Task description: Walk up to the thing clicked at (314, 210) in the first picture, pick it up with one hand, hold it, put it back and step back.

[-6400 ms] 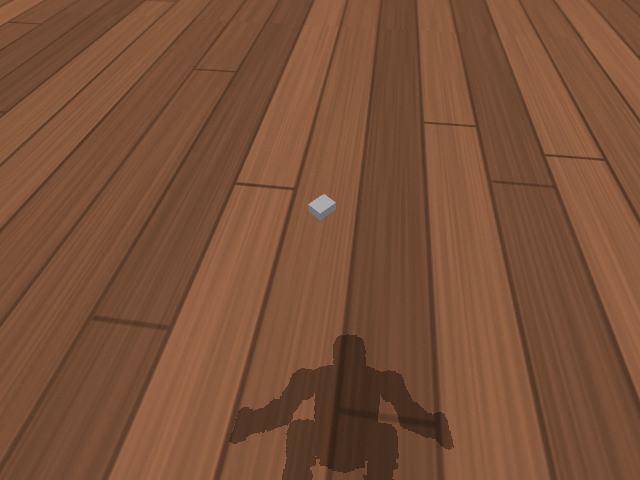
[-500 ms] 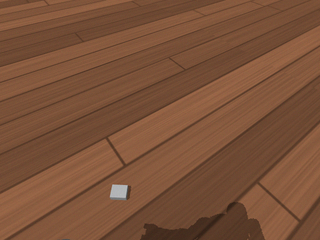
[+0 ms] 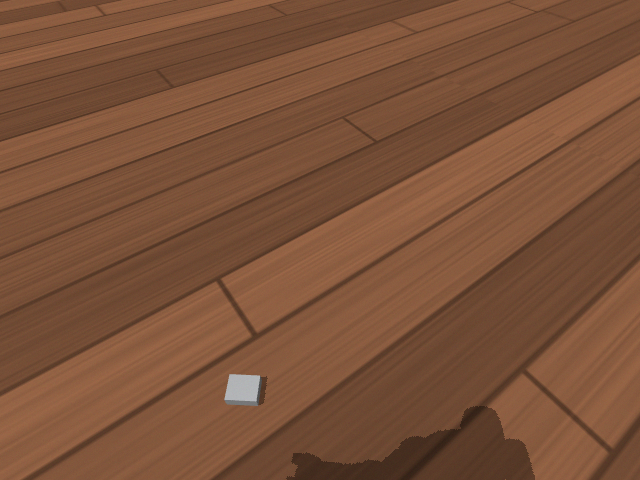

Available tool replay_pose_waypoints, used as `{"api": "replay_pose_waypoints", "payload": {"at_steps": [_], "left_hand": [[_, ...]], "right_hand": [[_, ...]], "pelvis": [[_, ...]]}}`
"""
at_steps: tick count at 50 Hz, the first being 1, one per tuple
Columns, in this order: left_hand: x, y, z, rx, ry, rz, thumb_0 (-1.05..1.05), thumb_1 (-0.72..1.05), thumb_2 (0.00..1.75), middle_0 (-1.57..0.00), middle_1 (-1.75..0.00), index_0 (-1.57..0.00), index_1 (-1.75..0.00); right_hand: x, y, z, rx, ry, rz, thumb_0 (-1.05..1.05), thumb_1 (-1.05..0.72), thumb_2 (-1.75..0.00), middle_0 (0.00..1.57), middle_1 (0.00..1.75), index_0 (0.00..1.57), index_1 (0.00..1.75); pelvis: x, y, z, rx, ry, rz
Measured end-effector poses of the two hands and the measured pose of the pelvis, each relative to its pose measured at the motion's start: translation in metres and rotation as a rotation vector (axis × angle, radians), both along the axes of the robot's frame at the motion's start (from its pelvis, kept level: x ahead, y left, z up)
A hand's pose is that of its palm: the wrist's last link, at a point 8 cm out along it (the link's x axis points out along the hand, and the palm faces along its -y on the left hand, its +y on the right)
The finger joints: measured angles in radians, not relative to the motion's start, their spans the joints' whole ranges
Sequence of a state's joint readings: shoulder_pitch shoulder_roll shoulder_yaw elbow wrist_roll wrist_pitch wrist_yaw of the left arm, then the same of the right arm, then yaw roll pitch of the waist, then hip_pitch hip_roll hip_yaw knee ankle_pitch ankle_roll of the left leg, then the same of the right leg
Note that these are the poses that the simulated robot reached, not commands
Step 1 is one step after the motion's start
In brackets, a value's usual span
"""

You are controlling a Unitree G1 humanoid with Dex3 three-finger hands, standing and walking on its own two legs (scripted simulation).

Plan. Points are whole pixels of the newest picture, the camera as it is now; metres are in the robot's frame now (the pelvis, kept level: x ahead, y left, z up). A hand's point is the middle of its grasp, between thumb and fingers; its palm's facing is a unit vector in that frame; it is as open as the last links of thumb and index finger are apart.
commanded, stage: stand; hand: left
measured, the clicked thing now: (243, 389) +0.47 +0.28 -0.76
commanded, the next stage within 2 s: none
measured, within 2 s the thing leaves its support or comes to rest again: neither
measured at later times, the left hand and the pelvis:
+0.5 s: hand out of the picture +0.09 +0.25 -0.16, palm faces -0.01 -0.94 -0.33, open 7.3 cm; pelvis +0.01 -0.01 +0.00, yaw +0 degrees
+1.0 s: hand out of the picture +0.08 +0.24 -0.16, palm faces -0.01 -0.94 -0.33, open 7.3 cm; pelvis +0.01 -0.01 +0.00, yaw +0 degrees
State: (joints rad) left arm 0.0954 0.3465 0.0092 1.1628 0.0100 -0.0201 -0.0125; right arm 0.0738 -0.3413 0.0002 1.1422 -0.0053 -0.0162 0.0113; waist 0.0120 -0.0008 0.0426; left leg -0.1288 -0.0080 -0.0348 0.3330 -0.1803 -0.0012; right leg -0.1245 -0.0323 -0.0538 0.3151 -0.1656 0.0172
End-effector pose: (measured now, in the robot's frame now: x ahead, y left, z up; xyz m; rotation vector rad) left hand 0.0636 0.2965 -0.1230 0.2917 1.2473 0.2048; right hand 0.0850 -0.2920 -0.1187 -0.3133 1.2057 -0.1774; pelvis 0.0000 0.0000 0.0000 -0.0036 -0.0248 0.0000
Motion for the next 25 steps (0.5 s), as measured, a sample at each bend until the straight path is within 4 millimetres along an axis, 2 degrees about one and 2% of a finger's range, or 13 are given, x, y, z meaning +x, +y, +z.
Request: {"api": "replay_pose_waypoints", "payload": {"at_steps": [25], "left_hand": [[0.025,-0.006,0.004,0.007,-0.022,-0.012,0.0,0.91,0.9,-0.2,-0.3,-0.21,-0.3]], "right_hand": [[0.007,-0.009,-0.001,-0.009,0.01,-0.01,0.01,-0.9,-0.89,0.2,0.3,0.2,0.3]], "pelvis": [[0.013,-0.006,0.001,0.001,-0.002,-0.002]]}}
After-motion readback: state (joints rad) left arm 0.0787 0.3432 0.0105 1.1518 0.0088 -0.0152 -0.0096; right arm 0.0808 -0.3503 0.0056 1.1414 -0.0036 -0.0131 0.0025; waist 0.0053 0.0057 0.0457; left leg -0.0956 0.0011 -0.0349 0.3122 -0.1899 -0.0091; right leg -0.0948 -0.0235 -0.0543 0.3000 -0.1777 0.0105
